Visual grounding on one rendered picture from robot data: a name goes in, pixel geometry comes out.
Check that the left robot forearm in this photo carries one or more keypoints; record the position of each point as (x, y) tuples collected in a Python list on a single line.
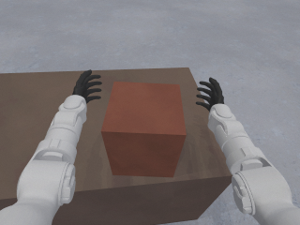
[(63, 134)]

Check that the right robot forearm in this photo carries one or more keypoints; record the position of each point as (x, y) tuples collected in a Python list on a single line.
[(238, 149)]

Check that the pedestal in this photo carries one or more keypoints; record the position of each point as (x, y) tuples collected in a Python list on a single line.
[(29, 102)]

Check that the right robot upper arm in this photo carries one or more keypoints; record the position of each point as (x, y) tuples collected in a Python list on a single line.
[(262, 193)]

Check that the carton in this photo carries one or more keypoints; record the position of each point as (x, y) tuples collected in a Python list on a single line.
[(144, 129)]

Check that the left robot hand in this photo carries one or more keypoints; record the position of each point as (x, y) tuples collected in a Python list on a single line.
[(82, 85)]

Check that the left robot upper arm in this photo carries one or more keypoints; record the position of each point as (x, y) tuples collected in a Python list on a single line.
[(46, 185)]

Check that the right robot hand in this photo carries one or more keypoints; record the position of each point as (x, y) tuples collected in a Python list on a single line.
[(215, 94)]

